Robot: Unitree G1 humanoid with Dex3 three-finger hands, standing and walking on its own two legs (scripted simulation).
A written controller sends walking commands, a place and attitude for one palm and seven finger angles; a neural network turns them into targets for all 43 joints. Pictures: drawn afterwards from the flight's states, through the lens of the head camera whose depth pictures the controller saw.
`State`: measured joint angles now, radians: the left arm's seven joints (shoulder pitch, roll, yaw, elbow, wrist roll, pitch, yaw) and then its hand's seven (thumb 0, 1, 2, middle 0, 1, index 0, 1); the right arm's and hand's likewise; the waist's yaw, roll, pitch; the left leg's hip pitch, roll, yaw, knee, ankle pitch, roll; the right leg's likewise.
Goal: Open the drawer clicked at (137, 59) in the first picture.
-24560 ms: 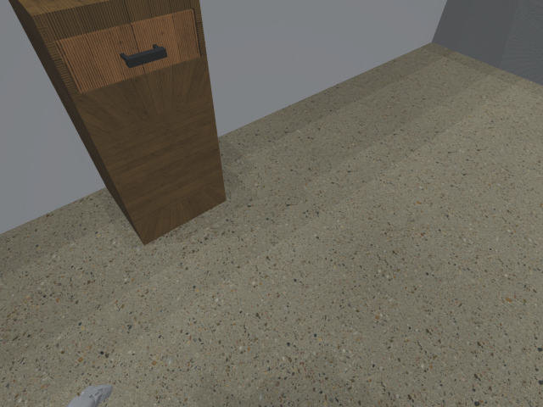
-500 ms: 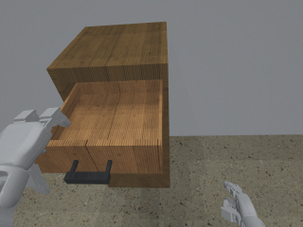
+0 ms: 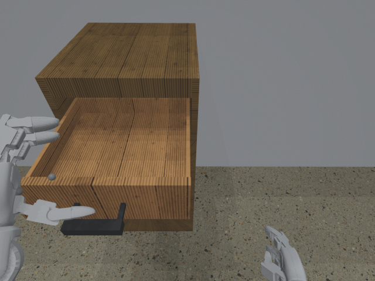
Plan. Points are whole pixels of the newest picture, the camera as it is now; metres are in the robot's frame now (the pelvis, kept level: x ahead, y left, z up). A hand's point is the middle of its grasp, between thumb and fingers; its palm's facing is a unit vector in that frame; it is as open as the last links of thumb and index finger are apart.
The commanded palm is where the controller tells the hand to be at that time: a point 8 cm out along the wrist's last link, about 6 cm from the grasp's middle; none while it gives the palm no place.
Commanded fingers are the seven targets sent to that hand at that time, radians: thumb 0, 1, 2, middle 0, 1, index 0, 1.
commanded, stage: draw the hand back to the body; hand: left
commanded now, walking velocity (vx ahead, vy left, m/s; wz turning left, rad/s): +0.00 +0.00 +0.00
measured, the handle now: (96, 217) +0.22 +0.23 +0.04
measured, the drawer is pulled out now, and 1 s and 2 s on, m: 0.29 0.29 0.29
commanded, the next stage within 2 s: step back with the hand held close in 0.76 s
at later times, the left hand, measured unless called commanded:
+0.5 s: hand (60, 169) +0.20 +0.22 +0.21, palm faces +0.43 -0.81 -0.40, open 9.2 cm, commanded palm +0.15 +0.27 +0.22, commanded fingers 0.00 0.83 0.87 -0.20 -0.34 -0.20 -0.34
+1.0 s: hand (55, 169) +0.20 +0.23 +0.22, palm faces +0.44 -0.78 -0.44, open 7.4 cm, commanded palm +0.13 +0.27 +0.22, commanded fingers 0.00 0.90 0.90 -0.20 -0.30 -0.20 -0.30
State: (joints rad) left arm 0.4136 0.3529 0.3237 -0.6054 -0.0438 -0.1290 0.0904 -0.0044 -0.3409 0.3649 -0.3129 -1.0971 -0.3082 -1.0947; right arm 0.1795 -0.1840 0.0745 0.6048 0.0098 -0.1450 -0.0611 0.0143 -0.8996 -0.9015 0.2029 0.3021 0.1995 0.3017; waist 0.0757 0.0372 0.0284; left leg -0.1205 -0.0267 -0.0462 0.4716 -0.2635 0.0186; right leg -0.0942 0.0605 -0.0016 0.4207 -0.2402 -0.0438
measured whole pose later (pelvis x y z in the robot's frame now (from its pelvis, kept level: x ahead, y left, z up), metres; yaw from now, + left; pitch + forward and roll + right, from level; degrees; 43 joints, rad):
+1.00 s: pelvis +0.00 -0.01 +0.00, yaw +0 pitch -1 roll -1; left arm 0.47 0.38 0.42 -0.57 -0.07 -0.20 0.10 0.01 0.88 0.89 -0.22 -0.30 -0.21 -0.30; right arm 0.18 -0.23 0.02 0.60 0.02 -0.08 -0.05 0.01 -0.90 -0.90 0.20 0.30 0.20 0.30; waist 0.03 0.08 -0.01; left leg -0.21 0.00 -0.06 0.50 -0.28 0.00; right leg -0.16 0.09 -0.01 0.41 -0.23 -0.06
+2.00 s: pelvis -0.18 +0.00 -0.02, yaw -3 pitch +2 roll -1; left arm 0.53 0.43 0.50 -0.74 -0.06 -0.24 0.13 0.01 0.89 0.90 -0.22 -0.30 -0.21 -0.30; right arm 0.15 -0.16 0.02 0.58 -0.01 -0.14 -0.01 0.01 -0.90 -0.90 0.20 0.30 0.20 0.30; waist 0.02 -0.01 0.02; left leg -0.44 0.08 0.04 0.59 -0.18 -0.03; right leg -0.29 0.03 -0.04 0.60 -0.37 0.00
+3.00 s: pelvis -0.30 +0.01 -0.02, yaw +2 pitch +0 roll +0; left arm 0.31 0.29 0.15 0.15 0.04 -0.01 0.03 0.00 0.90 0.90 -0.20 -0.30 -0.20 -0.29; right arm 0.19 -0.25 -0.01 0.80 -0.01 -0.04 0.01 0.01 -0.90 -0.90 0.20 0.30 0.20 0.30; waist -0.01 0.08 -0.07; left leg -0.33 0.00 0.02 0.64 -0.32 0.01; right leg -0.34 0.01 -0.06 0.63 -0.30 -0.03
